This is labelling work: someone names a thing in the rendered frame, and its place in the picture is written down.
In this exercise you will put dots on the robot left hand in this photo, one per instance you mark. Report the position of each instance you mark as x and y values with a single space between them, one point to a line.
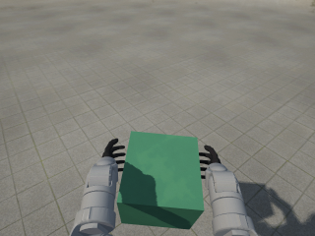
108 152

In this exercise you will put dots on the right robot forearm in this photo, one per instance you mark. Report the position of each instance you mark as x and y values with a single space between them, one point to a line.
229 212

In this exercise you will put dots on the left robot forearm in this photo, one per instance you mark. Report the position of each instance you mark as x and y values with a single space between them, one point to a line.
97 214

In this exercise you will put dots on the robot right hand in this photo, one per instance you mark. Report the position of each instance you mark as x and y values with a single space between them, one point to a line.
212 155

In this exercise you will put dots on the carton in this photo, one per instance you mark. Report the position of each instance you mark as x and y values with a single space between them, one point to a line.
161 183

